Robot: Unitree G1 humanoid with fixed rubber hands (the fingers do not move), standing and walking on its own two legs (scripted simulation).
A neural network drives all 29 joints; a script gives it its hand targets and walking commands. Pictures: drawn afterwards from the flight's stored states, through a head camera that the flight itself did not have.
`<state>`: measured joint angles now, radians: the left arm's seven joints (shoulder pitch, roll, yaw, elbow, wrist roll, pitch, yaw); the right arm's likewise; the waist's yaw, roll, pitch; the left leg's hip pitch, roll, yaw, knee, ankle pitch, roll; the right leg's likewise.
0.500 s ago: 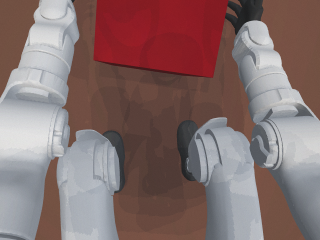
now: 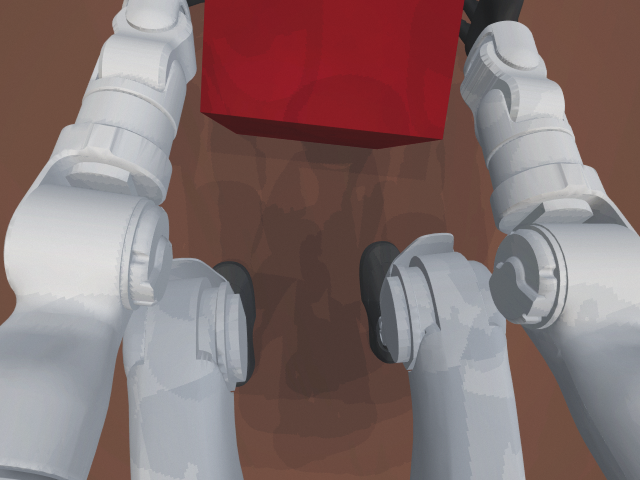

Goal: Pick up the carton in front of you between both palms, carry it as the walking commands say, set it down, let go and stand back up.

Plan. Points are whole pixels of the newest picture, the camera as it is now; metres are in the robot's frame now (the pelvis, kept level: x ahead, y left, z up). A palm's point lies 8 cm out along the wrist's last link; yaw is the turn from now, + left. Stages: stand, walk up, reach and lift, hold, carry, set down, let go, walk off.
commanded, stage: reach and lift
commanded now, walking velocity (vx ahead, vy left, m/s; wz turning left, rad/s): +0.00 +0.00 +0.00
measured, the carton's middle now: (323, 44) +0.53 -0.03 -0.24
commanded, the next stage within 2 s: none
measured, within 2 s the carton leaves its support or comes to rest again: leaves its support in 0.04 s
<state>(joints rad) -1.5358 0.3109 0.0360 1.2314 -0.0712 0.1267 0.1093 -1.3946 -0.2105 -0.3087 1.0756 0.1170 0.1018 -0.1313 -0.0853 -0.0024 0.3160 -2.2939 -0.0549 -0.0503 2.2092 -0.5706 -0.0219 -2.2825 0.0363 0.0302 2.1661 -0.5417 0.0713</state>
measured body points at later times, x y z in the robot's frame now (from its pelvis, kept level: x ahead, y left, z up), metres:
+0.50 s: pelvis -0.01 -0.01 +0.08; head +0.26 +0.01 +0.44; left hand +0.52 +0.13 +0.01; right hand +0.50 -0.18 +0.01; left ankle +0.11 +0.12 -0.33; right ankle +0.12 -0.14 -0.33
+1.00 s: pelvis +0.04 -0.01 +0.21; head +0.23 +0.00 +0.62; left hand +0.48 +0.14 +0.15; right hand +0.47 -0.17 +0.16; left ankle +0.11 +0.12 -0.33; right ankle +0.12 -0.14 -0.33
